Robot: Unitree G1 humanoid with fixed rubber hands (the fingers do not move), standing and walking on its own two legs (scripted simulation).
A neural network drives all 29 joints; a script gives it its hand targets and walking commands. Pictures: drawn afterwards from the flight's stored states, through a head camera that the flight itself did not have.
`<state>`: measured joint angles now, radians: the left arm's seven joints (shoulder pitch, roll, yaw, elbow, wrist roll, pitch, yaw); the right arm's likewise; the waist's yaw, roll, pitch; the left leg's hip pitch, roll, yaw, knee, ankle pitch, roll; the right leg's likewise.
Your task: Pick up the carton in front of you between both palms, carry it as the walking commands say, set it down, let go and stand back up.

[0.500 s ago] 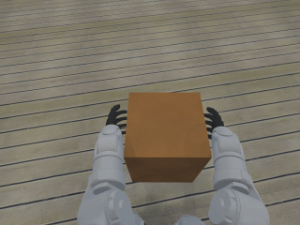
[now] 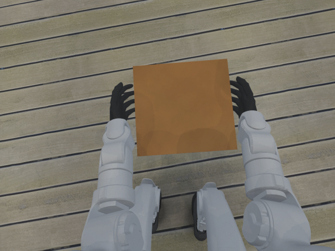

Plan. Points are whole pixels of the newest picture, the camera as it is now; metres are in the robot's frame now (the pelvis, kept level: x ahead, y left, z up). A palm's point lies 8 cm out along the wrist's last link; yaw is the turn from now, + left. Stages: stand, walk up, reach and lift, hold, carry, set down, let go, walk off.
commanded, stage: set down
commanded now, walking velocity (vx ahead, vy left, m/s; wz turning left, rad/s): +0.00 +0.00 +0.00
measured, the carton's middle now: (181, 116) +0.43 +0.00 -0.15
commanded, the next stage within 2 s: none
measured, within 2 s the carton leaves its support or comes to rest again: rests again in 1.76 s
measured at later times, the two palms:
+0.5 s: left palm (135, 121) +0.43 +0.15 -0.22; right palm (229, 113) +0.46 -0.15 -0.23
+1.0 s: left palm (143, 123) +0.46 +0.15 -0.37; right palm (219, 114) +0.51 -0.15 -0.39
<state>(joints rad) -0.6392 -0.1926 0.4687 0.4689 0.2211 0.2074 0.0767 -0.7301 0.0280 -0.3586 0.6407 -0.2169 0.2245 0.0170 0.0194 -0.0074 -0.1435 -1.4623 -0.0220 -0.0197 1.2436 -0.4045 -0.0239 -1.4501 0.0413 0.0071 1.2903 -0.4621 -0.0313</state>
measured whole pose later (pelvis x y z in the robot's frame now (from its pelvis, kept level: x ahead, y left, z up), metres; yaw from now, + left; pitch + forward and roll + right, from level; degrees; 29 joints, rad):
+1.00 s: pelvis -0.05 +0.00 -0.23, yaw +1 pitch +43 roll +5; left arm -1.25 -0.04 0.56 0.70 0.09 0.24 0.19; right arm -1.45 -0.32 -0.11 1.03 -0.07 0.26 -0.02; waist 0.06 0.03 0.19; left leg -2.25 -0.05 0.00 2.03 -0.53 -0.07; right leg -2.26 0.07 0.02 2.09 -0.58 -0.03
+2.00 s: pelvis -0.05 +0.00 -0.26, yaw +2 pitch +37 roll +4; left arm -1.37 0.13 0.58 0.99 0.08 0.16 0.08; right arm -1.53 -0.30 -0.19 1.13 -0.17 0.20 0.09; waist 0.03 0.08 0.33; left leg -2.25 -0.11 0.00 2.16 -0.55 -0.08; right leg -2.26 0.04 0.02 2.24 -0.63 -0.04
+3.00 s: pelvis -0.04 +0.01 -0.15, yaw +1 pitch +45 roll +3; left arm -1.16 0.08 0.34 0.73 -0.08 0.19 0.21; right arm -1.42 -0.51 -0.11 1.10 0.03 0.18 0.08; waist 0.10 0.01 0.08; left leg -2.06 -0.07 -0.01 1.76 -0.48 -0.04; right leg -2.06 0.05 0.04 1.82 -0.54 -0.01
